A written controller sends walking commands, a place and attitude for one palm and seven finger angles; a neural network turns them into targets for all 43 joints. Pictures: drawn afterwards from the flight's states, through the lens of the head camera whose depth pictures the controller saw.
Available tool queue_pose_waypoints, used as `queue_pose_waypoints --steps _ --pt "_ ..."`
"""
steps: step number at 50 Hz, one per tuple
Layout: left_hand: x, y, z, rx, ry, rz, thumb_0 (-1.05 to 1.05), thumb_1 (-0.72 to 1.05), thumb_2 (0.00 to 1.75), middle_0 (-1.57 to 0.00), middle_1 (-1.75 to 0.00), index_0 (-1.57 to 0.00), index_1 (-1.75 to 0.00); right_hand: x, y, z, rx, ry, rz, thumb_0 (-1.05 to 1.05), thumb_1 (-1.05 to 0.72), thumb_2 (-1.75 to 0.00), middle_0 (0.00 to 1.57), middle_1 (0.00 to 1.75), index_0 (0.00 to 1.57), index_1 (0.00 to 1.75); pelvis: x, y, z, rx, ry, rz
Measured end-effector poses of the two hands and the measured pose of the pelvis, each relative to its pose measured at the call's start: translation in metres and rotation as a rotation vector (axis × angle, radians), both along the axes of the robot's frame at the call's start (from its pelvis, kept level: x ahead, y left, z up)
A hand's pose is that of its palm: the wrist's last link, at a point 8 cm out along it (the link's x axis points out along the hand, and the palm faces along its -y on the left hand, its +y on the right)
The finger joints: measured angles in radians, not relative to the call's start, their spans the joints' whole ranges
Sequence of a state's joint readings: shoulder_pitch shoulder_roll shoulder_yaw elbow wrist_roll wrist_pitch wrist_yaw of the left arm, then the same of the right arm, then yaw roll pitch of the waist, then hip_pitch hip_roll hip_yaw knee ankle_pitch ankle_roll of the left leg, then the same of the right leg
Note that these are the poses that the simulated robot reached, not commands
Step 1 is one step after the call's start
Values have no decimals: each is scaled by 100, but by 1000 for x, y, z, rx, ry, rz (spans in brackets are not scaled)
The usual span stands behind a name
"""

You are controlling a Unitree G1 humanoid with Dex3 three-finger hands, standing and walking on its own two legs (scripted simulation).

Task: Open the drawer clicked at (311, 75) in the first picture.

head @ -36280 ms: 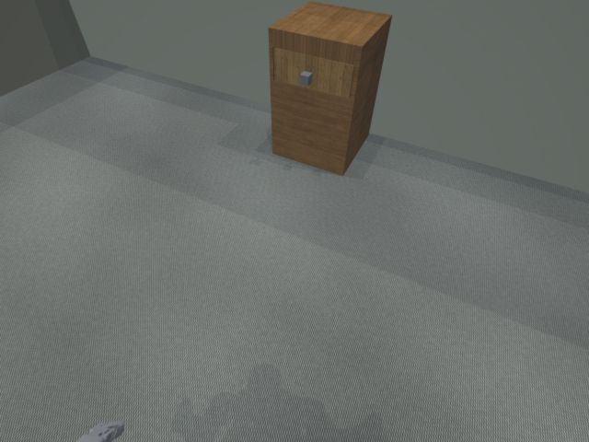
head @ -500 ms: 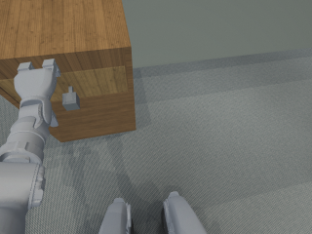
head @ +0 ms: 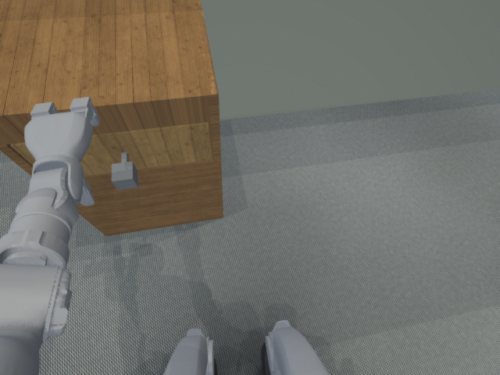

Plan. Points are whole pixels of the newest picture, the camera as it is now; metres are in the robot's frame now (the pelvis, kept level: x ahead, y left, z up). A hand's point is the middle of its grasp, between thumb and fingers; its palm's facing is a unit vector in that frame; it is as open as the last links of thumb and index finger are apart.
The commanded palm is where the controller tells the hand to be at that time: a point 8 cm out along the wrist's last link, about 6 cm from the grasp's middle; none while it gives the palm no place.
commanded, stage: lift the hand off the handle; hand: left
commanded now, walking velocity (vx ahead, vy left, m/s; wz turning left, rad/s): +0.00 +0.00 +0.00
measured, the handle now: (125, 168) +0.54 +0.25 -0.16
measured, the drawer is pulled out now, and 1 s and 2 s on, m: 0.00 0.00 0.00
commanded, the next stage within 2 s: draw the hand back to the body in 0.18 s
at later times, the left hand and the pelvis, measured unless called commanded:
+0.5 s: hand (64, 163) +0.44 +0.27 +0.02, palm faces +0.01 -0.04 -1.00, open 13.8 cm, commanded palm +0.41 +0.26 +0.09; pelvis +0.02 +0.01 +0.03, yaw -1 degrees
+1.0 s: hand (32, 210) +0.33 +0.23 +0.12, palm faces +0.25 -0.74 -0.63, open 13.7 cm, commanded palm +0.28 +0.27 +0.17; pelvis +0.02 -0.01 +0.07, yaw +2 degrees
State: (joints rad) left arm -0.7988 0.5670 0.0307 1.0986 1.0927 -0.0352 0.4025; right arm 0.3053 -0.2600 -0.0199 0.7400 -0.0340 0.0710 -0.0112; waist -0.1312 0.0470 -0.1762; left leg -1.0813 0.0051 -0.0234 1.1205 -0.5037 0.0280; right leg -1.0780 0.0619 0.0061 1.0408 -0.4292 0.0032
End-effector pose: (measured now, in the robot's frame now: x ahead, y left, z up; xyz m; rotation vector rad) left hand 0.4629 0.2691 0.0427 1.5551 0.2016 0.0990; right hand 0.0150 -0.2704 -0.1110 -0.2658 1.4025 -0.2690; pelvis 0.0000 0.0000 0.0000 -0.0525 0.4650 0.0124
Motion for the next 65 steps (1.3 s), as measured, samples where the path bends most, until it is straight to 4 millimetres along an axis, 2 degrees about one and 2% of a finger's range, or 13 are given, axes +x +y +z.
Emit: queue_pose_waypoints --steps 8,15,19,23,27,33,41,45,49,52,57,65 --pt "0 -3 6 -18 12 -23 0 -49 30 -31 -120 -31 -120 6 5 8 7 2 -5 1 -90 -90 20 30 20 30 8 3 9 3 -19 -2" --pt "-1 0 3 -16 -1 -29 0 -49 30 -31 -120 -31 -120 7 6 8 11 14 -7 1 -90 -90 20 30 20 30 11 5 9 2 -13 -6" --pt "-11 -1 5 -39 -22 -33 0 -49 30 -31 -120 -31 -120 10 8 9 23 14 -17 1 -90 -90 20 30 20 30 14 7 12 2 -26 -14" --pt "-30 -2 22 -37 -61 -38 0 -49 30 -32 -120 -32 -120 20 13 14 48 -13 -26 1 -90 -90 20 30 20 30 19 8 23 4 -65 -16" --pt "-51 2 41 -16 -80 -7 0 -49 30 -32 -120 -32 -120 39 18 21 73 -68 -15 1 -90 -90 20 30 20 30 22 8 34 10 -117 -10" --pt "-78 10 62 -2 -55 40 0 -49 30 -31 -120 -31 -120 80 20 37 81 -200 23 1 -90 -90 20 30 20 30 22 5 47 20 -189 3" --pt "-118 -5 86 -39 -75 -21 0 -49 30 -31 -120 -31 -120 138 19 64 72 -400 93 1 -90 -90 20 30 20 30 22 2 58 31 -270 10" --pt "-141 -6 99 -35 -113 -15 0 -49 30 -32 -120 -32 -120 162 23 74 85 -475 131 1 -90 -90 20 30 20 30 22 -2 61 39 -304 10" --pt "-166 -4 109 -727 -227 198 0 -47 31 -31 -119 -31 -119 177 34 92 112 -554 160 1 -91 -90 19 30 20 30 23 -7 71 43 -397 20" --pt "-181 -6 125 -1015 -323 217 0 -43 33 -31 -116 -31 -116 187 42 107 115 -621 197 1 -91 -90 20 30 20 30 28 -12 77 49 -442 24" --pt "-201 -8 152 -1176 -435 173 0 -31 38 -30 -108 -30 -108 199 50 123 131 -705 246 1 -90 -90 20 30 20 30 32 -19 83 53 -487 32" --pt "-241 -7 171 -1170 -470 163 0 -6 49 -27 -92 -27 -92 200 40 123 137 -706 275 1 -90 -90 20 30 20 30 34 -26 89 54 -500 32"
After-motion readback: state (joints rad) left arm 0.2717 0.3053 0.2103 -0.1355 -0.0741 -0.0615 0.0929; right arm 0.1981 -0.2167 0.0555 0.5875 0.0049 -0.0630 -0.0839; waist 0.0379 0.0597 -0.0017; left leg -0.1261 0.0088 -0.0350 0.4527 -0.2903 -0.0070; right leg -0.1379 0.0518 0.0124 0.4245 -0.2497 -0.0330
